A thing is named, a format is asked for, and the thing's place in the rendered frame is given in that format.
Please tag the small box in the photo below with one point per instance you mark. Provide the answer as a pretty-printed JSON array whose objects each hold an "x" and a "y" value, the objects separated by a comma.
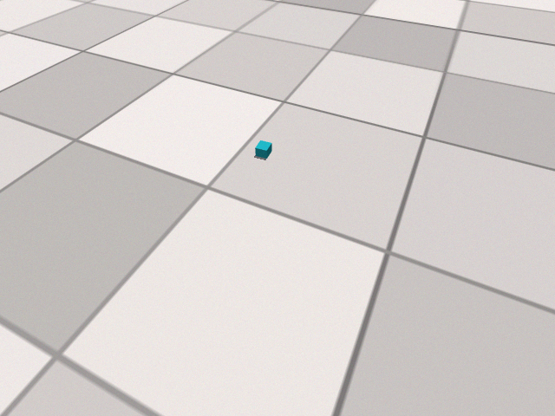
[{"x": 263, "y": 149}]

